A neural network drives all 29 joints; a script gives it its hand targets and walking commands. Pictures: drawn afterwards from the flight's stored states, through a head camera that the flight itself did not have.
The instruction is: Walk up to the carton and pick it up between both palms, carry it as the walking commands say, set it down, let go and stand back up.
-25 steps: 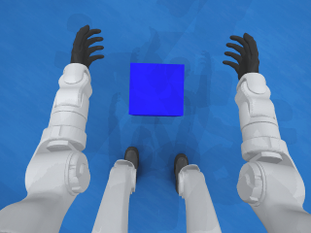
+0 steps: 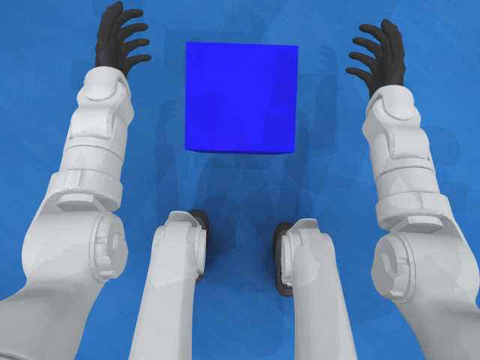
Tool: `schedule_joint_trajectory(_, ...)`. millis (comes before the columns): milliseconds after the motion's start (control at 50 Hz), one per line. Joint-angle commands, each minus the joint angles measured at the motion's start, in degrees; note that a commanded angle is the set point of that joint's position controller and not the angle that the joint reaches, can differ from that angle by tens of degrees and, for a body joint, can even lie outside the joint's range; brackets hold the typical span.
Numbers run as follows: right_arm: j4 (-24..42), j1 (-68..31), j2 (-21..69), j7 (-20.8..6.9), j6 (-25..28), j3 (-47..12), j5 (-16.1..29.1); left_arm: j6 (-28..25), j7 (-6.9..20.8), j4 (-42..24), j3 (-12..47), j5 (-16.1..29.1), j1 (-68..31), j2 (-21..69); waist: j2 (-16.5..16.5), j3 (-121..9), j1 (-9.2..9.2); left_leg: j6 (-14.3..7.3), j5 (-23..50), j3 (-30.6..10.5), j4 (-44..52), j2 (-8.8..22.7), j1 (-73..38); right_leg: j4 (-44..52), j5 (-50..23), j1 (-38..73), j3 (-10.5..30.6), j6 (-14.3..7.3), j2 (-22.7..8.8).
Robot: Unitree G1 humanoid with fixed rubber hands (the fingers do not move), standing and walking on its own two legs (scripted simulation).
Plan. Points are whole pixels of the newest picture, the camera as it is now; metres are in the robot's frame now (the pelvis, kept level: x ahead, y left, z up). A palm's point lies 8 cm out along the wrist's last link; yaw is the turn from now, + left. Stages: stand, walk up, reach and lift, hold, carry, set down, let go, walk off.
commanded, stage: reach and lift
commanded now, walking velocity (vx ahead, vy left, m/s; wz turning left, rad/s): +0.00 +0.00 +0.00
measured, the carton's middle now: (239, 109) +0.51 +0.03 -0.40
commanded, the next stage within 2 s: none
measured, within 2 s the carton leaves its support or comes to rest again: neither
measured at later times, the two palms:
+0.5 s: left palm (148, 94) +0.50 +0.20 -0.28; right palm (341, 105) +0.50 -0.17 -0.28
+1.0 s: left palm (155, 99) +0.50 +0.20 -0.33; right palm (332, 109) +0.51 -0.17 -0.33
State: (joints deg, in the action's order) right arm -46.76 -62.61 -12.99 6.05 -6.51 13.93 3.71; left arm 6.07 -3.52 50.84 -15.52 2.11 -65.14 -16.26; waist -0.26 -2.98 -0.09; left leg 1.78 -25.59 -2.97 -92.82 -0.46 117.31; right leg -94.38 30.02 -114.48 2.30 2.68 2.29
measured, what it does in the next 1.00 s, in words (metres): lowers itself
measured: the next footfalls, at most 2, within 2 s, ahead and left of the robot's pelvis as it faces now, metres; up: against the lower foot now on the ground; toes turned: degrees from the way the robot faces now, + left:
none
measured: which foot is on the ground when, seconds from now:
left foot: down 0.00-1.00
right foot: down 0.00-1.00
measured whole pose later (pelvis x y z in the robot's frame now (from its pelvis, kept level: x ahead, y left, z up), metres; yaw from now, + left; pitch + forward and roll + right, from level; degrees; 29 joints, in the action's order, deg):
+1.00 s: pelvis -0.03 +0.00 -0.15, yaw +0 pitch +39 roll +0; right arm -63.7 -79.7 -19.3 8.1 -1.0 2.4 14.5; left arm -0.1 -5.9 67.7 -4.3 14.4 -81.0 -22.6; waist -0.7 18.4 0.8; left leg 2.3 -29.4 -2.7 -123.2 -0.3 132.7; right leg -125.4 34.1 -130.2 2.7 3.6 3.6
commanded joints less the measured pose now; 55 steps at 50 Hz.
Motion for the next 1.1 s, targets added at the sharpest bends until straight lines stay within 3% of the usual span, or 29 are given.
schedule_joint_trajectory(0, 6.09, -13.82, -6.98, 0.64, 0.9, -1.39, 1.84, -0.99, -0.79, -6.27, 0.8, 1.88, -14.59, -7.57, 1.67, -64.85, 0.66, 0.87, 19.61, 6.91, 1.16, -3.02, -41.15, 4.57, -18.31, 26.21, -7.13, 0.87, 2.8)
schedule_joint_trajectory(240, -2.55, -18.89, -8.47, 1.44, 3.23, -3.34, 3.73, -3.05, -1.89, 2.1, 3.23, 4.35, -19.06, -8.17, 1.17, -56.13, 0.56, 0.54, 14.69, 5.94, -8.19, -1.69, -31.85, -5.49, -13.43, 16.35, -6.89, 0.59, 1.6)
schedule_joint_trajectory(580, -10.95, -28.63, -11.1, 1.83, 6.02, -7.91, 8.65, -6.02, -2.44, 9.76, 8.77, 9.42, -27.71, -11.59, 0.6, -49.79, 1.34, 0.41, 13.41, 4.66, -19.6, -0.04, -26.42, -16.56, -12.4, 12.96, -4.77, 0.67, 0.03)
schedule_joint_trajectory(700, -10.83, -32.04, -12.52, 2.1, 6.7, -9.89, 10.03, -6.9, -2.6, 9.6, 10.0, 11.25, -30.57, -13.55, -0.07, -51.26, 1.85, 0.5, 14.29, 4.67, -22.03, 0.27, -25.64, -19.42, -13.65, 15.56, -4.58, 0.59, -0.21)
schedule_joint_trajectory(740, -9.64, -32.62, -12.94, 2.38, 6.8, -9.91, 9.84, -7.16, -2.7, 8.73, 10.51, 11.96, -31.19, -13.75, -0.67, -52.45, 0.95, 0.33, 15.25, 4.42, -22.68, 0.25, -26.49, -19.98, -14.44, 16.1, -4.77, 0.59, -0.06)
schedule_joint_trajectory(800, -9.7, -31.51, -12.92, 2.43, 6.77, -10.29, 10.23, -7.22, -2.96, 9.77, 10.21, 12.02, -29.79, -14.19, -0.4, -51.69, 1.65, 0.29, 16.59, 4.6, -23.46, 0.26, -26.93, -20.48, -15.27, 16.08, -4.57, 0.7, 0.09)
schedule_joint_trajectory(860, -11.08, -29.91, -11.98, 2.24, 6.61, -10.95, 10.73, -7.2, -2.8, 11.5, 10.18, 12.0, -28.07, -13.63, -0.29, -48.99, 2.15, 0.12, 15.59, 4.71, -23.42, 0.41, -25.26, -20.53, -14.46, 14.8, -4.41, 0.77, 0.16)
schedule_joint_trajectory(1080, -12.81, -31.09, -10.69, 1.98, 6.56, -10.54, 10.25, -7.04, -2.35, 12.46, 11.05, 12.44, -29.87, -11.75, 0.19, -45.61, 1.32, 0.04, 12.27, 4.67, -22.5, 0.18, -22.13, -20.05, -11.76, 12.63, -4.5, 0.28, 0.35)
